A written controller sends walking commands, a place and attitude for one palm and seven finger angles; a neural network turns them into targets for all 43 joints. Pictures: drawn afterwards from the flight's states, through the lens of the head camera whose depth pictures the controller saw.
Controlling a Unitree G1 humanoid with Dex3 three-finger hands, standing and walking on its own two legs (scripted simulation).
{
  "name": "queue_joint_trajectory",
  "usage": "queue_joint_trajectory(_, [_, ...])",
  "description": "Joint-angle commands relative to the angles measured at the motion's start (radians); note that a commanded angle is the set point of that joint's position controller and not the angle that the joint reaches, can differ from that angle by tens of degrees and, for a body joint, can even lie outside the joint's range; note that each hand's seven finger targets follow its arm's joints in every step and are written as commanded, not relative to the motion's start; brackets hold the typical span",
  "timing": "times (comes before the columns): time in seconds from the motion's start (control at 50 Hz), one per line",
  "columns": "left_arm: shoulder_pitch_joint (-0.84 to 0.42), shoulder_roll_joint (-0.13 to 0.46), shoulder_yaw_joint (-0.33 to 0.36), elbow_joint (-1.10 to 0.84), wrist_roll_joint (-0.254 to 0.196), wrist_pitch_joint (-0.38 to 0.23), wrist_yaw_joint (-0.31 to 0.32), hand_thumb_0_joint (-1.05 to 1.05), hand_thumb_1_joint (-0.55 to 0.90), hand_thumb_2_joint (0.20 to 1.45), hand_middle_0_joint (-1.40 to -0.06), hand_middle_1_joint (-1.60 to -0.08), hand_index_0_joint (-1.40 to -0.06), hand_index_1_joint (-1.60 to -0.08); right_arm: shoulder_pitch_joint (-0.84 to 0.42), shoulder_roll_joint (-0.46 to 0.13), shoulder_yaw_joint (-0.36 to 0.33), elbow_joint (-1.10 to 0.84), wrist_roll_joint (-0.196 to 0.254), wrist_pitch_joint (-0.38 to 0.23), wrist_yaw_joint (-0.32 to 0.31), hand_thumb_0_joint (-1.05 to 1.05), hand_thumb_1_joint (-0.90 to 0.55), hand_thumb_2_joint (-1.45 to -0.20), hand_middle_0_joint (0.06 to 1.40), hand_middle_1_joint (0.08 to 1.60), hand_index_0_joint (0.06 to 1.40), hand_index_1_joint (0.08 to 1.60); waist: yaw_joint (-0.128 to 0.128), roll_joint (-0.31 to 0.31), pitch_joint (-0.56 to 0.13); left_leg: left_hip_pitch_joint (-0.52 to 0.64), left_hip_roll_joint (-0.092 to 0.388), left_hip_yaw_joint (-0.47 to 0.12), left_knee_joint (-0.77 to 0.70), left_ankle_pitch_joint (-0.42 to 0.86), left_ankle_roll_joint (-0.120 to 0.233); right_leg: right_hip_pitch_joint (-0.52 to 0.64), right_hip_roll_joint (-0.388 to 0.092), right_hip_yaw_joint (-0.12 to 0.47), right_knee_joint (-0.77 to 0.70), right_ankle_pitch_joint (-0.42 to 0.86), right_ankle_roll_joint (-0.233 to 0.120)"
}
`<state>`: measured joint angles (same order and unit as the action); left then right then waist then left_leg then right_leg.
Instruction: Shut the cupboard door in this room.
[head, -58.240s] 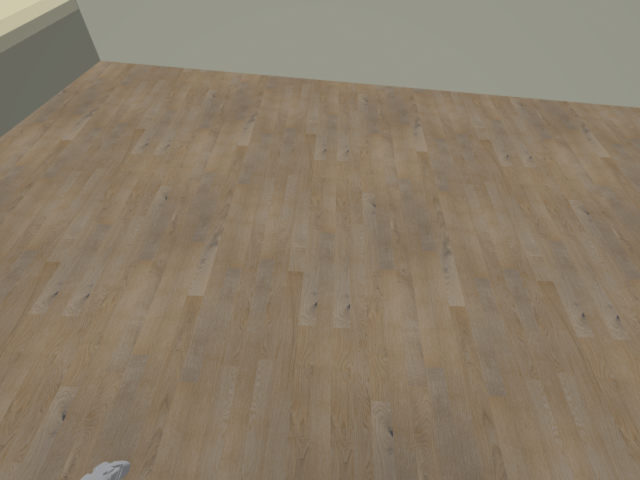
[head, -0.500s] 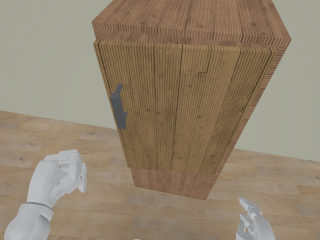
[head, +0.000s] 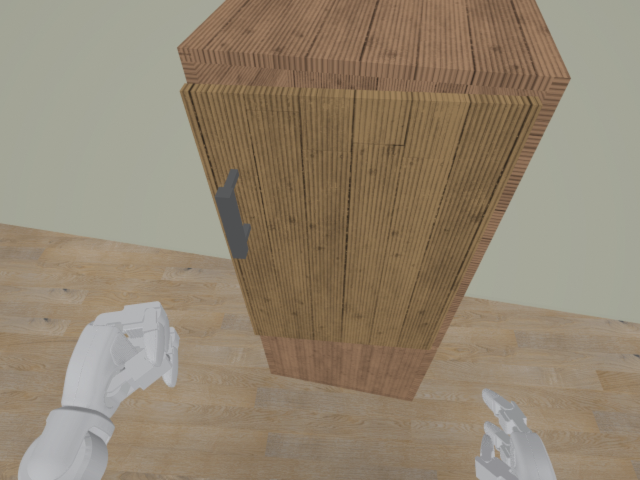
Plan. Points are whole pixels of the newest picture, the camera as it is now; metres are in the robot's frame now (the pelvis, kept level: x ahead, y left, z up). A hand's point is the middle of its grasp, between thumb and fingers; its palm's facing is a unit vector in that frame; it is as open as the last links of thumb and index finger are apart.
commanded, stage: bring the fist close to the handle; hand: left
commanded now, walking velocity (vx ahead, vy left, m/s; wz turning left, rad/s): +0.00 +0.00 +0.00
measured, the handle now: (236, 215) +0.44 +0.15 +0.09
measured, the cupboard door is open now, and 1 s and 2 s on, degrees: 6 6 0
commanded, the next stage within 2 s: push the door shut along its arc in 1.32 s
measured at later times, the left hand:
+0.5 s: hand (214, 304) +0.30 +0.15 +0.09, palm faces -0.06 -1.00 -0.03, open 3.1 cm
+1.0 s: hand (249, 271) +0.34 +0.11 +0.09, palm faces -0.06 -1.00 -0.03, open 3.1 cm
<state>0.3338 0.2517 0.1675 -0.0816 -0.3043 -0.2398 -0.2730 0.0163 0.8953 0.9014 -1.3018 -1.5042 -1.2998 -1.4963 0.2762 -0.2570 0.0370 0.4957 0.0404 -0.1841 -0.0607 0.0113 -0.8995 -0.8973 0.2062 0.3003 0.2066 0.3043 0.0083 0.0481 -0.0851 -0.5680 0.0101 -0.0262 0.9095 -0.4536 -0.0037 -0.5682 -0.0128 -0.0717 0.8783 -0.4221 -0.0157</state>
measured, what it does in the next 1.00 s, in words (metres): stands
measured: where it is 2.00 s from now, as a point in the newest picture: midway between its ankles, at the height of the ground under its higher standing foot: outside the picture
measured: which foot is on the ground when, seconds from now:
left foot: down 0.00-1.00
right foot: down 0.00-1.00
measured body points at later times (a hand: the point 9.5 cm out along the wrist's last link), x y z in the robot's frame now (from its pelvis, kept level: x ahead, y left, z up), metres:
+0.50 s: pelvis +0.00 +0.00 +0.00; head +0.03 -0.02 +0.45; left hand +0.29 +0.20 +0.09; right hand +0.15 -0.25 -0.08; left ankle +0.01 +0.12 -0.69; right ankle +0.02 -0.11 -0.69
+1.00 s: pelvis +0.00 -0.01 +0.01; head +0.03 -0.02 +0.46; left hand +0.34 +0.17 +0.09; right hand +0.14 -0.25 -0.09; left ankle +0.01 +0.12 -0.69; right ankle +0.02 -0.11 -0.69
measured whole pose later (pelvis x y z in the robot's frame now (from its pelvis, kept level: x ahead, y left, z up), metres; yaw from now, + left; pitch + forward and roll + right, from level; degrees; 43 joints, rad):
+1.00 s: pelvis +0.00 -0.01 +0.01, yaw -1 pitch +7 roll +1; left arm -0.17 0.17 0.07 0.34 -0.17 -0.23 -0.09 0.02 0.89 0.90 -1.30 -1.50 -1.30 -1.50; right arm 0.26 -0.25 0.02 0.57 0.03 -0.09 -0.03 0.01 -0.90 -0.90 0.21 0.30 0.21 0.30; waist -0.02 0.03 -0.07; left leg -0.54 0.01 0.01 0.83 -0.42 -0.01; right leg -0.57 -0.01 -0.04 0.84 -0.40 -0.02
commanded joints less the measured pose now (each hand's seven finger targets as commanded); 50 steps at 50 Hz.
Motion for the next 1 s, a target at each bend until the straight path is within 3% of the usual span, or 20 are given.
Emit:
queue_joint_trajectory(0.0, [-0.257,0.118,0.038,-0.188,-0.003,-0.061,0.016,0.000,0.900,0.900,-1.300,-1.500,-1.300,-1.500,-0.065,-0.124,-0.049,-0.137,0.000,-0.061,-0.019,0.000,-0.900,-0.900,0.200,0.300,0.200,0.300,-0.033,-0.025,-0.108,0.036,-0.022,-0.005,-0.140,0.134,0.022,0.059,0.017,0.044,-0.155,0.087,0.002])
queue_joint_trajectory(0.04, [-0.295,0.130,0.039,-0.170,0.008,-0.059,0.025,0.000,0.900,0.900,-1.300,-1.500,-1.300,-1.500,-0.064,-0.127,-0.052,-0.126,0.000,-0.064,-0.021,0.000,-0.900,-0.900,0.200,0.300,0.200,0.300,-0.034,-0.049,-0.132,0.043,-0.021,-0.004,-0.136,0.135,0.025,0.068,0.014,0.054,-0.161,0.082,0.004])
queue_joint_trajectory(0.06, [-0.285,0.107,0.019,-0.161,0.013,-0.051,0.027,0.000,0.900,0.900,-1.300,-1.500,-1.300,-1.500,-0.071,-0.121,-0.050,-0.133,-0.001,-0.065,-0.019,0.000,-0.900,-0.900,0.200,0.300,0.200,0.300,-0.024,-0.030,-0.147,0.043,-0.025,-0.002,-0.144,0.136,0.024,0.082,0.010,0.053,-0.159,0.085,0.003])
queue_joint_trajectory(0.12, [-0.318,0.126,0.043,-0.130,0.025,-0.035,0.045,0.000,0.900,0.900,-1.300,-1.500,-1.300,-1.500,-0.069,-0.120,-0.049,-0.125,-0.003,-0.059,-0.015,0.000,-0.900,-0.900,0.200,0.300,0.200,0.300,-0.013,-0.022,-0.175,0.057,-0.025,-0.001,-0.153,0.177,0.021,0.107,0.011,0.047,-0.146,0.145,-0.001])
queue_joint_trajectory(0.14, [-0.289,0.139,0.058,-0.116,0.028,-0.029,0.052,0.000,0.900,0.900,-1.300,-1.500,-1.300,-1.500,-0.067,-0.123,-0.051,-0.128,-0.004,-0.055,-0.013,0.000,-0.900,-0.900,0.200,0.300,0.200,0.300,-0.005,-0.055,-0.188,0.052,-0.023,0.002,-0.152,0.196,0.023,0.129,0.011,0.046,-0.147,0.163,0.001])
queue_joint_trajectory(0.22, [-0.364,0.102,0.033,-0.089,0.036,-0.019,0.070,0.000,0.900,0.900,-1.300,-1.500,-1.300,-1.500,-0.075,-0.114,-0.048,-0.125,-0.005,-0.042,-0.004,0.000,-0.900,-0.900,0.200,0.300,0.200,0.300,-0.011,-0.029,-0.172,0.063,-0.025,0.011,-0.161,0.211,0.018,0.123,0.010,0.043,-0.145,0.201,0.001])
queue_joint_trajectory(0.24, [-0.348,0.120,0.051,-0.083,0.037,-0.021,0.078,0.000,0.900,0.900,-1.300,-1.500,-1.300,-1.500,-0.071,-0.117,-0.051,-0.128,-0.007,-0.039,-0.004,0.000,-0.900,-0.900,0.200,0.300,0.200,0.300,-0.003,-0.062,-0.185,0.058,-0.023,0.013,-0.159,0.230,0.020,0.146,0.010,0.046,-0.145,0.218,0.001])
queue_joint_trajectory(0.26, [-0.335,0.096,0.033,-0.073,0.038,-0.021,0.080,0.000,0.900,0.900,-1.300,-1.500,-1.300,-1.500,-0.074,-0.115,-0.050,-0.132,-0.006,-0.037,0.000,0.000,-0.900,-0.900,0.200,0.300,0.200,0.300,-0.001,-0.059,-0.185,0.058,-0.026,0.017,-0.162,0.230,0.020,0.151,0.008,0.048,-0.148,0.223,0.002])
queue_joint_trajectory(0.4, [-0.467,0.098,0.018,-0.036,0.060,-0.036,0.099,0.000,0.900,0.900,-1.300,-1.500,-1.300,-1.500,-0.065,-0.118,-0.056,-0.108,-0.007,-0.026,0.003,0.000,-0.900,-0.900,0.200,0.300,0.200,0.300,-0.023,-0.046,-0.187,0.072,-0.024,0.022,-0.163,0.220,0.019,0.129,0.009,0.050,-0.149,0.224,0.002])
queue_joint_trajectory(0.5, [-0.521,0.043,-0.041,-0.033,0.073,-0.047,0.113,0.000,0.900,0.900,-1.300,-1.500,-1.300,-1.500,-0.059,-0.115,-0.060,-0.099,-0.009,-0.022,0.008,0.000,-0.900,-0.900,0.200,0.300,0.200,0.300,-0.029,-0.034,-0.234,0.112,-0.022,0.019,-0.162,0.279,0.019,0.140,0.011,0.039,-0.131,0.297,0.000])
queue_joint_trajectory(0.54, [-0.517,0.066,-0.022,0.001,0.079,-0.041,0.126,0.000,0.900,0.900,-1.300,-1.500,-1.300,-1.500,-0.053,-0.119,-0.061,-0.095,-0.010,-0.015,0.009,0.000,-0.900,-0.900,0.200,0.300,0.200,0.300,-0.026,-0.074,-0.225,0.098,-0.020,0.018,-0.162,0.278,0.022,0.149,0.011,0.040,-0.136,0.296,0.001])
queue_joint_trajectory(0.58, [-0.592,0.048,-0.043,0.024,0.090,-0.039,0.136,0.000,0.900,0.900,-1.300,-1.500,-1.300,-1.500,-0.060,-0.114,-0.059,-0.086,-0.010,-0.007,0.011,0.000,-0.900,-0.900,0.200,0.300,0.200,0.300,-0.038,-0.059,-0.204,0.095,-0.021,0.022,-0.167,0.252,0.020,0.126,0.009,0.042,-0.141,0.275,0.003])
queue_joint_trajectory(0.72, [-0.646,0.029,-0.047,0.075,0.107,-0.043,0.171,0.000,0.900,0.900,-1.300,-1.500,-1.300,-1.500,-0.058,-0.108,-0.061,-0.083,-0.014,0.014,0.020,0.000,-0.900,-0.900,0.200,0.300,0.200,0.300,-0.020,-0.054,-0.260,0.122,-0.022,0.029,-0.172,0.300,0.018,0.167,0.008,0.043,-0.135,0.335,-0.002])
queue_joint_trajectory(0.74, [-0.646,0.050,-0.029,0.093,0.111,-0.044,0.175,0.000,0.900,0.900,-1.300,-1.500,-1.300,-1.500,-0.053,-0.112,-0.063,-0.080,-0.014,0.018,0.020,0.000,-0.900,-0.900,0.200,0.300,0.200,0.300,-0.020,-0.074,-0.256,0.115,-0.021,0.029,-0.170,0.308,0.019,0.178,0.007,0.045,-0.136,0.345,-0.002])
queue_joint_trajectory(0.8, [-0.674,0.013,-0.061,0.118,0.116,-0.049,0.180,0.000,0.900,0.900,-1.300,-1.500,-1.300,-1.500,-0.054,-0.106,-0.062,-0.077,-0.014,0.027,0.026,0.000,-0.900,-0.900,0.200,0.300,0.200,0.300,-0.026,-0.078,-0.237,0.113,-0.021,0.033,-0.175,0.299,0.018,0.166,0.008,0.044,-0.141,0.347,0.000])
queue_joint_trajectory(0.84, [-0.685,0.040,-0.037,0.165,0.118,-0.047,0.184,0.000,0.900,0.900,-1.300,-1.500,-1.300,-1.500,-0.052,-0.113,-0.064,-0.073,-0.013,0.036,0.025,0.000,-0.900,-0.900,0.200,0.300,0.200,0.300,-0.028,-0.113,-0.214,0.097,-0.022,0.035,-0.174,0.275,0.022,0.165,0.008,0.051,-0.155,0.322,0.002])
queue_joint_trajectory(0.9, [-0.823,0.046,-0.038,0.194,0.120,-0.057,0.189,0.000,0.900,0.900,-1.300,-1.500,-1.300,-1.500,-0.059,-0.111,-0.062,-0.058,-0.012,0.045,0.021,0.000,-0.900,-0.900,0.200,0.300,0.200,0.300,-0.048,-0.094,-0.203,0.089,-0.024,0.039,-0.175,0.222,0.022,0.137,0.004,0.066,-0.173,0.263,0.005])
queue_joint_trajectory(0.92, [-0.802,0.039,-0.036,0.205,0.119,-0.061,0.188,0.000,0.900,0.900,-1.300,-1.500,-1.300,-1.500,-0.060,-0.109,-0.062,-0.060,-0.012,0.045,0.023,0.000,-0.900,-0.900,0.200,0.300,0.200,0.300,-0.034,-0.081,-0.211,0.090,-0.026,0.040,-0.180,0.218,0.021,0.147,0.005,0.065,-0.173,0.256,0.002])
queue_joint_trajectory(0.94, [-0.789,0.071,-0.009,0.204,0.121,-0.069,0.190,0.000,0.900,0.900,-1.300,-1.500,-1.300,-1.500,-0.059,-0.116,-0.066,-0.063,-0.014,0.047,0.021,0.000,-0.900,-0.900,0.200,0.300,0.200,0.300,-0.026,-0.081,-0.239,0.093,-0.026,0.042,-0.177,0.223,0.023,0.165,0.004,0.070,-0.173,0.257,0.002])
queue_joint_trajectory(0.98, [-0.780,0.039,-0.028,0.211,0.113,-0.078,0.181,0.000,0.900,0.900,-1.300,-1.500,-1.300,-1.500,-0.061,-0.108,-0.063,-0.067,-0.012,0.048,0.024,0.000,-0.900,-0.900,0.200,0.300,0.200,0.300,-0.021,-0.071,-0.257,0.103,-0.027,0.044,-0.181,0.254,0.022,0.183,0.004,0.066,-0.166,0.303,-0.001])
